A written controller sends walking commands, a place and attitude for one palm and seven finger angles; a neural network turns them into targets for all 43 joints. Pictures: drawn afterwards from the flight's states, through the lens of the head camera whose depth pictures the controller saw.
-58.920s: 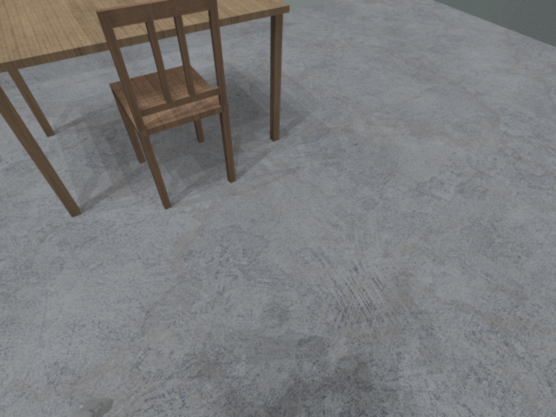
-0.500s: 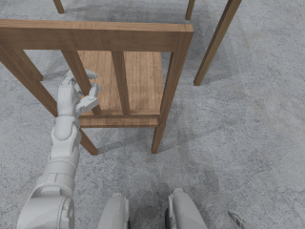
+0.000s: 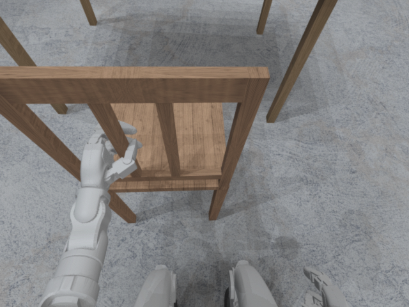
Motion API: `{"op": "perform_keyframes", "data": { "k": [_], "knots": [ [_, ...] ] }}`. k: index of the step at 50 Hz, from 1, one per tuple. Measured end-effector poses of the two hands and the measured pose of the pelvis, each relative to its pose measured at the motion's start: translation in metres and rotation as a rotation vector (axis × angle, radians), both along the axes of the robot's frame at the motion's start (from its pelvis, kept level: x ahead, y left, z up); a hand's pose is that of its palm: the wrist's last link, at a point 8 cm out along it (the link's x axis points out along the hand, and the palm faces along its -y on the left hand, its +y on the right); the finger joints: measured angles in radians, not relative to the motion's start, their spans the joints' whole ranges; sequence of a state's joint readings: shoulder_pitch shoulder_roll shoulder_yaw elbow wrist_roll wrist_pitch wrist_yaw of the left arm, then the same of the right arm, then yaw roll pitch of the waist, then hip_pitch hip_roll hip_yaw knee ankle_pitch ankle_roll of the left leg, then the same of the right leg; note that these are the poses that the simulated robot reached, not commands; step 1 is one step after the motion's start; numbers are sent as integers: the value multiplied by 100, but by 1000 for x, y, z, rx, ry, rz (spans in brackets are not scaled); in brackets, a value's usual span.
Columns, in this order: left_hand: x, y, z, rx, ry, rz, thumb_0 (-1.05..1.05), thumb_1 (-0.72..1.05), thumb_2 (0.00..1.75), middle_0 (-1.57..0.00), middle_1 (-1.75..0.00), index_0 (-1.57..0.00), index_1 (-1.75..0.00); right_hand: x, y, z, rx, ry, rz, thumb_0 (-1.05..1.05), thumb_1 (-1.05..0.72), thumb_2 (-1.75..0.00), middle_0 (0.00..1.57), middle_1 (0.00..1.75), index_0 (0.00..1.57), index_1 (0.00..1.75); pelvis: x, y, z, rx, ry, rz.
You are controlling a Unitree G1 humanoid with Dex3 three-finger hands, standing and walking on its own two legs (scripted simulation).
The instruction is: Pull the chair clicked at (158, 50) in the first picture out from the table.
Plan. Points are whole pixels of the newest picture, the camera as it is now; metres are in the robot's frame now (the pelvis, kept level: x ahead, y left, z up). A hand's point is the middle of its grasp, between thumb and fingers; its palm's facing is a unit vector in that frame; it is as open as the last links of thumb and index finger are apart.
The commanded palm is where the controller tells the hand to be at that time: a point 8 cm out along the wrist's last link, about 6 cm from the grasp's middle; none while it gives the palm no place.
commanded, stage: step backward, pulling the chair out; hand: left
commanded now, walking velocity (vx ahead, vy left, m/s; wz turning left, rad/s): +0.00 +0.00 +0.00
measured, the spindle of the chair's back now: (121, 145) +0.41 +0.16 +0.02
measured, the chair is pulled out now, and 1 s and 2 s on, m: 0.37 0.49 0.50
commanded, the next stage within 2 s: none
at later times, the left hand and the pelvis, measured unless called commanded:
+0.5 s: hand (132, 166) +0.36 +0.13 +0.04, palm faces -0.02 -0.99 -0.12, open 5.3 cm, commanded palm +0.33 +0.18 +0.03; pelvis +0.00 +0.01 +0.09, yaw -2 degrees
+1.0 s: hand (139, 222) +0.26 +0.11 +0.04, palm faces +0.03 -0.99 -0.14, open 5.3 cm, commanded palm +0.25 +0.16 +0.03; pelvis -0.07 -0.01 +0.10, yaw -2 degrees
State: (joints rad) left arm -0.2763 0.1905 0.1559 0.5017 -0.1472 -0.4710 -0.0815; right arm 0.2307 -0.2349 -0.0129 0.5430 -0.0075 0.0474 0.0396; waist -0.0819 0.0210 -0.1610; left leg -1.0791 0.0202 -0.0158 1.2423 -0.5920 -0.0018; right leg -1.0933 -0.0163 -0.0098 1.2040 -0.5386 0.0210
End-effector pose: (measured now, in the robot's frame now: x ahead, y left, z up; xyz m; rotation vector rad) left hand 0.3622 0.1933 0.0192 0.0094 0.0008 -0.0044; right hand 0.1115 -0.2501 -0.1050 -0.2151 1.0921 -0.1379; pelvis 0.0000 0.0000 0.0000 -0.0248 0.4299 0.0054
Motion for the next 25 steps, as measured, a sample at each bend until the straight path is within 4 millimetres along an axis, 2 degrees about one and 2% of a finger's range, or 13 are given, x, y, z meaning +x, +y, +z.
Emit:
{"op": "perform_keyframes", "data": {
  "k": [5, 7, 11, 17, 21, 25],
  "knots": [
    [-4, 0, 2, 18, 7, 8, 1, 71, 77, -44, -142, -42, -145, 9, -1, 0, -4, -15, 5, 0, -91, -89, 20, 30, 20, 30, -3, -2, 0, 3, -21, 7],
    [-4, -1, 9, 66, 87, 26, 1, 71, 78, -44, -138, -41, -145, 8, 2, 10, -4, -1, -36, 0, -91, -89, 20, 30, 20, 30, -4, -3, 13, 10, -76, 7],
    [-6, -3, 23, 110, 276, 64, 5, 72, 80, -39, -127, -41, -145, 3, 10, 43, 9, -6, -106, 0, -91, -89, 20, 30, 20, 30, 3, 0, 49, 18, -131, 1],
    [-11, -8, 30, 69, 400, 80, 7, 73, 78, -32, -114, -45, -145, -17, 6, 81, -39, 22, -146, 0, -91, -89, 20, 30, 20, 30, 8, 4, 82, 16, -194, -19],
    [-12, -9, 32, 94, 424, 43, 7, 72, 77, -32, -115, -47, -145, -35, -5, 96, -96, 42, -171, 0, -91, -89, 20, 30, 20, 30, 3, 7, 91, 4, -230, -27],
    [-18, -11, 33, 112, 430, 16, 7, 72, 76, -33, -116, -48, -145, -54, -13, 102, -126, 52, -201, 0, -91, -89, 20, 30, 20, 30, -5, 11, 94, -1, -261, -45]
  ]
}}
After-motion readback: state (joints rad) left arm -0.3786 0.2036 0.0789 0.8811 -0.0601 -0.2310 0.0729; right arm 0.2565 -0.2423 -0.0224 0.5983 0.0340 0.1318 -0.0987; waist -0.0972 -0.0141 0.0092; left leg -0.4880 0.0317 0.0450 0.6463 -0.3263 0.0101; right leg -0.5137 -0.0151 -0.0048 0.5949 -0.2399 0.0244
